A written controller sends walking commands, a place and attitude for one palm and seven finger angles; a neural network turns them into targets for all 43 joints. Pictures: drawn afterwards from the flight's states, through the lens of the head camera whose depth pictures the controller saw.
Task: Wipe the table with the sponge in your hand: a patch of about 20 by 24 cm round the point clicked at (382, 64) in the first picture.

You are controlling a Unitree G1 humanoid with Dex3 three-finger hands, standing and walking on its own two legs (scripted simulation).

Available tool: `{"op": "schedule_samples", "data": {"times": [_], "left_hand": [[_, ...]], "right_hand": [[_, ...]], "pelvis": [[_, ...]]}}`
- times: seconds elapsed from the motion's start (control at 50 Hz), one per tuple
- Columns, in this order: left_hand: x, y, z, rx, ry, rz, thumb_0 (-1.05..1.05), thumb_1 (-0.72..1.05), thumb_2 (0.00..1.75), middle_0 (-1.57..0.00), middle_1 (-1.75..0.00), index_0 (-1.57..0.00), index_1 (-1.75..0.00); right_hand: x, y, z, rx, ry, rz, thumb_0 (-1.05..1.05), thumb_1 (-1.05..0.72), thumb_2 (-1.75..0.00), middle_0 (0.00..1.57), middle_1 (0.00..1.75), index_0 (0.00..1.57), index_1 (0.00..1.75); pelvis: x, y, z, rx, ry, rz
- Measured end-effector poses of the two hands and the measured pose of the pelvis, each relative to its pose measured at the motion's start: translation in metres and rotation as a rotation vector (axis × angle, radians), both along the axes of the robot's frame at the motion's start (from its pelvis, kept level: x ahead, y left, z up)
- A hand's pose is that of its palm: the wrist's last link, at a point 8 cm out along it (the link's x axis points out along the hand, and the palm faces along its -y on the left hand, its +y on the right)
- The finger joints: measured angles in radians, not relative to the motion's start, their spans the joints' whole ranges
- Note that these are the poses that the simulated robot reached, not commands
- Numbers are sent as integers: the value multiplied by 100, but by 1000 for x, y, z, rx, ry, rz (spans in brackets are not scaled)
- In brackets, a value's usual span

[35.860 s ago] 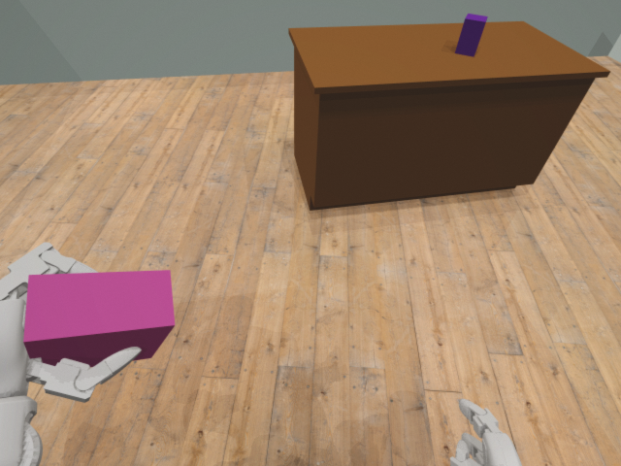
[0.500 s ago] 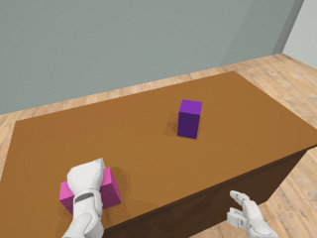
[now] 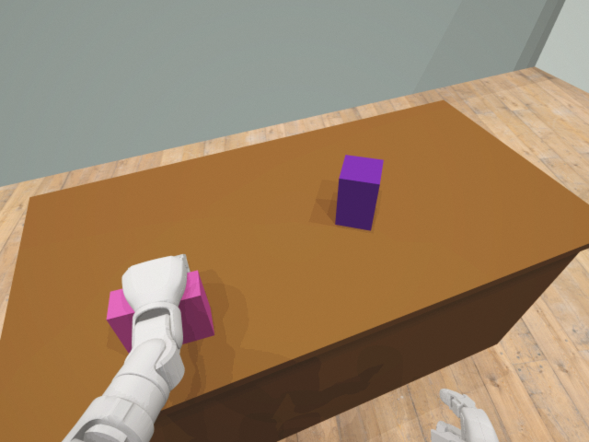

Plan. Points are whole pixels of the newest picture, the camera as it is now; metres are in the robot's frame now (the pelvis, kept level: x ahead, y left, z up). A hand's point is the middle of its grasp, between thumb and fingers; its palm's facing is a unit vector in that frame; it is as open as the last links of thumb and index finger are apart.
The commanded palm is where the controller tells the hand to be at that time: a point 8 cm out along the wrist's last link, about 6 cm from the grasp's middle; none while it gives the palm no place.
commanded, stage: wipe forward along the middle lane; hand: left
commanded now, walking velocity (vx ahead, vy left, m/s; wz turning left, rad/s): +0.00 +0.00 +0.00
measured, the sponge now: (167, 320) +0.30 +0.25 -0.05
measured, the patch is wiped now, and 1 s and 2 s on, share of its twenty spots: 1.00 1.00 1.00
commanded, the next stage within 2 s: slide back across to the first lane in 1.14 s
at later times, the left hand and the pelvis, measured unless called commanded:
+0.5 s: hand (163, 273) +0.37 +0.27 -0.01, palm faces -0.11 -0.01 -0.99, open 9.7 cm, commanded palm +0.35 +0.26 +0.02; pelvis +0.00 +0.00 -0.01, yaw +0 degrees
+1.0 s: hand (160, 251) +0.41 +0.29 -0.01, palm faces -0.12 +0.02 -0.99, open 9.7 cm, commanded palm +0.40 +0.28 +0.02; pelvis +0.00 +0.01 -0.02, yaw +0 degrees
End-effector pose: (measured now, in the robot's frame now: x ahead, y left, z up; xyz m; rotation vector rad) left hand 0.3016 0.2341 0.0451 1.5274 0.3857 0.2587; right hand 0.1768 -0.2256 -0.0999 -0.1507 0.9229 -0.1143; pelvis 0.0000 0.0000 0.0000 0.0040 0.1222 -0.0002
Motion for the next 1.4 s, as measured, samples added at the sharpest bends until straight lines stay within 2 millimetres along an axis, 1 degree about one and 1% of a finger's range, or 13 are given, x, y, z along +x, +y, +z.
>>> {"op": "schedule_samples", "data": {"times": [0.18,0.32,0.44,0.6,0.78,1.2,1.3,1.4], "left_hand": [[23,8,-1,12,21,7,0,-54,113,-80,-137,-82,-138],[40,18,0,13,24,4,0,-54,113,-81,-137,-82,-138],[53,22,-1,27,39,-5,1,-54,113,-81,-137,-82,-138],[62,29,-2,17,30,-1,1,-54,113,-81,-137,-82,-138],[78,37,0,34,32,2,1,-55,113,-81,-137,-82,-139],[122,51,0,59,55,11,2,-55,114,-81,-137,-82,-139],[127,53,-1,60,57,9,2,-55,114,-81,-137,-82,-139],[124,58,-1,29,25,8,1,-55,114,-80,-138,-81,-140]], "right_hand": [[-23,-12,-11,-25,58,-32,1,-90,-90,20,30,20,30],[-32,-21,-12,-53,77,-53,1,-90,-90,20,30,20,30],[-38,-25,-14,-62,97,-66,1,-90,-90,20,30,20,30],[-44,-22,-19,-55,127,-69,1,-90,-90,20,30,20,30],[-57,-19,-23,-59,161,-76,1,-90,-90,20,30,20,30],[-112,-19,-36,-78,290,-138,1,-90,-90,20,30,20,30],[-121,-17,-38,-75,311,-148,1,-90,-90,20,30,20,30],[-123,-13,-36,-64,311,-163,1,-90,-90,20,30,20,30]], "pelvis": [[-3,0,-5,-3,38,1],[-3,-1,-7,-7,58,2],[-1,0,-8,-12,77,4],[2,3,-9,-15,97,1],[-2,6,-11,-22,118,7],[-4,17,-20,-41,189,2],[-3,20,-22,-44,200,-2],[0,23,-20,-43,194,-12]]}}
